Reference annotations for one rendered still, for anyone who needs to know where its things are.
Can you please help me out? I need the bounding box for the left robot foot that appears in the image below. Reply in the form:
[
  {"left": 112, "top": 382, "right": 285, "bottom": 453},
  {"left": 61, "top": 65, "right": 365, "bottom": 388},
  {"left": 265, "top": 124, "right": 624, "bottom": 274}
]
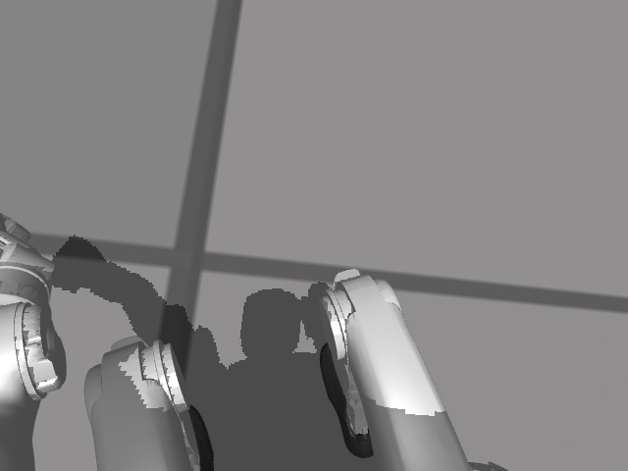
[{"left": 188, "top": 405, "right": 214, "bottom": 471}]

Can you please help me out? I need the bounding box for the right robot foot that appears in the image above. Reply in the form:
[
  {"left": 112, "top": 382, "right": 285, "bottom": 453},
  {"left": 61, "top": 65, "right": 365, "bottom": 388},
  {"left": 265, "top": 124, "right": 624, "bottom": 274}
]
[{"left": 320, "top": 342, "right": 374, "bottom": 458}]

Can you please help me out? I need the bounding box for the left robot arm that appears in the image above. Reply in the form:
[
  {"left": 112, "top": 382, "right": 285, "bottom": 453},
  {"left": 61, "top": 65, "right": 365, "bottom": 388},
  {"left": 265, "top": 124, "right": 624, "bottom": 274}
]
[{"left": 0, "top": 231, "right": 67, "bottom": 471}]

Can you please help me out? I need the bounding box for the left robot hand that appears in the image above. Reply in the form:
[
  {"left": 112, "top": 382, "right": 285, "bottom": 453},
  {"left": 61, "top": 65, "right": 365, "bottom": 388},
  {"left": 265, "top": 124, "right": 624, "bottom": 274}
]
[{"left": 0, "top": 213, "right": 31, "bottom": 242}]

